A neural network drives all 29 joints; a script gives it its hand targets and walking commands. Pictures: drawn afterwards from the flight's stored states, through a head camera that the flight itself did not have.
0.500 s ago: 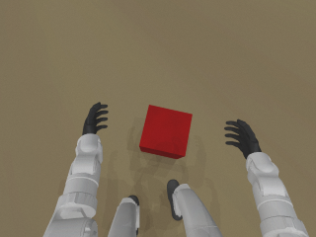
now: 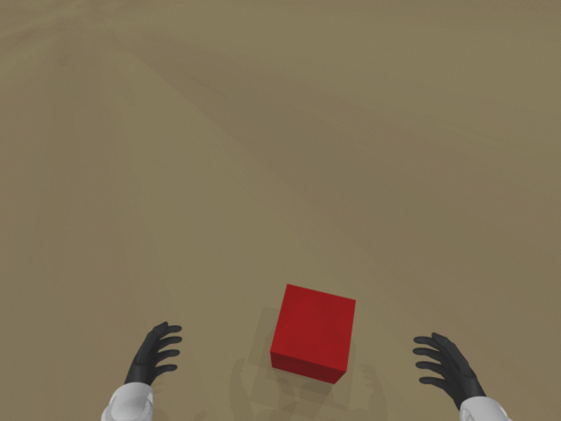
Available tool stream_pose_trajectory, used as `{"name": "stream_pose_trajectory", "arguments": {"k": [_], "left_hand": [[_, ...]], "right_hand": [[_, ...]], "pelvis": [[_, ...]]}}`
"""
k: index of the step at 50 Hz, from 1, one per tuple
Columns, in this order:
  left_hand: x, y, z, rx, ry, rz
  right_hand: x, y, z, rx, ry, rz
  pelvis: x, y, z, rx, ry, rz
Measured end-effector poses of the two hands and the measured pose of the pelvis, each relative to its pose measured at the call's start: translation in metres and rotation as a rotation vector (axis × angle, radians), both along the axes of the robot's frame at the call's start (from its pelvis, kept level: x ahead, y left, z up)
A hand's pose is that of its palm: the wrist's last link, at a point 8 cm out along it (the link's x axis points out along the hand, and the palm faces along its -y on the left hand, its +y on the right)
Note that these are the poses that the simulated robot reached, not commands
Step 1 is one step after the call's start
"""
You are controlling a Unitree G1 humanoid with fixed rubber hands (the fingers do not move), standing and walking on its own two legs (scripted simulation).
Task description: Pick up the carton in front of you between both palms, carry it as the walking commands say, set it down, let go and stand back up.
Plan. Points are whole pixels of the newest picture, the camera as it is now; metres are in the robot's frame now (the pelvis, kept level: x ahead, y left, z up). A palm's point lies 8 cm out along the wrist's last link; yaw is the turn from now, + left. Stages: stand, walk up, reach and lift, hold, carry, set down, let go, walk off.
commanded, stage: let go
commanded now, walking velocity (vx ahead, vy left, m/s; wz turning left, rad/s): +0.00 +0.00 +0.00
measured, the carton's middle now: (311, 335) +0.38 -0.08 -0.65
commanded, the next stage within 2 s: stand in 0.52 s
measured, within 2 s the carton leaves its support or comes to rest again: neither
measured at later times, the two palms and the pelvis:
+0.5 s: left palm (128, 418) +0.15 +0.23 -0.07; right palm (475, 397) +0.15 -0.24 -0.06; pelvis -0.01 +0.00 +0.00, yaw +0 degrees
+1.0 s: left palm out of the picture +0.11 +0.27 -0.08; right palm (505, 407) +0.14 -0.30 -0.11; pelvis +0.01 -0.02 +0.00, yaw +2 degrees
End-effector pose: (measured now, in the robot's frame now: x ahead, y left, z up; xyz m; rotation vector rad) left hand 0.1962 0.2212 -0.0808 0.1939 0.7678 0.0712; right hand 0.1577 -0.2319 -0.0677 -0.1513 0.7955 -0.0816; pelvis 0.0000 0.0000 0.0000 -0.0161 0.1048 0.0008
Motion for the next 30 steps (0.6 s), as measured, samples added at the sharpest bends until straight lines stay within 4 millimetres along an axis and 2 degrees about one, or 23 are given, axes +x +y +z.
{"name": "stream_pose_trajectory", "arguments": {"k": [6, 11, 26, 30], "left_hand": [[-0.033, 0.023, 0.015, 0.001, 0.014, 0.024], [-0.047, 0.029, 0.017, -0.004, 0.016, 0.035], [-0.05, 0.003, 0.014, -0.005, 0.013, 0.025], [-0.064, 0.017, 0.007, 0.094, 0.066, 0.037]], "right_hand": [[0.007, 0.012, 0.002, -0.002, -0.017, 0.022], [0.007, 0.015, 0.003, -0.018, -0.007, 0.027], [-0.008, -0.011, 0.006, -0.059, 0.025, -0.004], [-0.011, -0.03, -0.006, -0.116, 0.022, 0.001]], "pelvis": [[0.001, 0.01, 0.003, -0.002, -0.077, 0.003], [-0.002, 0.013, 0.003, 0.0, -0.124, 0.005], [-0.013, -0.006, -0.001, 0.008, -0.187, 0.002], [-0.014, -0.012, -0.004, 0.01, -0.144, 0.01]]}}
